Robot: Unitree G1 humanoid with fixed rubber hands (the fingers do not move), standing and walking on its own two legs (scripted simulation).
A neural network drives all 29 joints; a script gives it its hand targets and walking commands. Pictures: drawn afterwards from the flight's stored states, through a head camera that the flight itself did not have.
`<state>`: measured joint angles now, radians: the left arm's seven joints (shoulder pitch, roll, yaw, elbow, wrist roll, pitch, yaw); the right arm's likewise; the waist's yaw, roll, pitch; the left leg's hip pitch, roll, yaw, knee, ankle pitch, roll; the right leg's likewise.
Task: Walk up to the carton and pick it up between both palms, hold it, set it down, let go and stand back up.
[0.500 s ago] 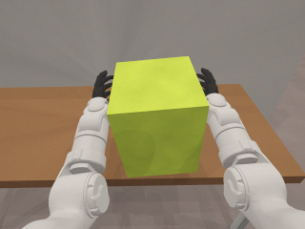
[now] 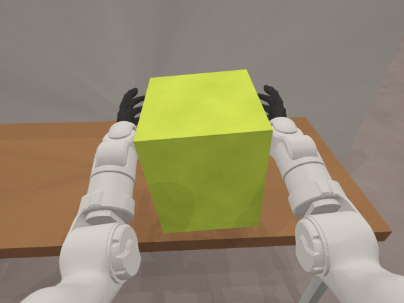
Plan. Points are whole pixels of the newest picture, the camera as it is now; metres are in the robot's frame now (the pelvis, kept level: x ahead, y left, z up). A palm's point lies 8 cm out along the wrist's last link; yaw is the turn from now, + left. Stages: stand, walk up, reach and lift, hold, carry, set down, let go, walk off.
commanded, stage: reach and lift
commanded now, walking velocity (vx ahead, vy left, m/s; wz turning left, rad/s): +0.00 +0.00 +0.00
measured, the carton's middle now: (204, 152) +0.40 +0.01 +0.16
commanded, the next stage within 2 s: hold in 0.88 s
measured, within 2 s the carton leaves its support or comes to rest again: neither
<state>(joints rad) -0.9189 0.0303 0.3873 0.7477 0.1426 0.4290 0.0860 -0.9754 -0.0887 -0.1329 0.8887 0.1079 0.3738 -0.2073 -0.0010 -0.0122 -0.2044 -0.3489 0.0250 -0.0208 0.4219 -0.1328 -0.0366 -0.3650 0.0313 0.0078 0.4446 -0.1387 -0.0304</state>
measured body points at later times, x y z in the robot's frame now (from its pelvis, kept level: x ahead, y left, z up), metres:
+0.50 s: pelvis +0.00 +0.00 +0.00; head -0.05 +0.01 +0.45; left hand +0.43 +0.16 +0.23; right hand +0.43 -0.13 +0.23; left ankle +0.05 +0.14 -0.74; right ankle +0.05 -0.10 -0.74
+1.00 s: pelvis +0.00 +0.00 +0.00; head -0.05 +0.01 +0.45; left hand +0.42 +0.15 +0.26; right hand +0.42 -0.14 +0.26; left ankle +0.05 +0.14 -0.74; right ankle +0.05 -0.10 -0.74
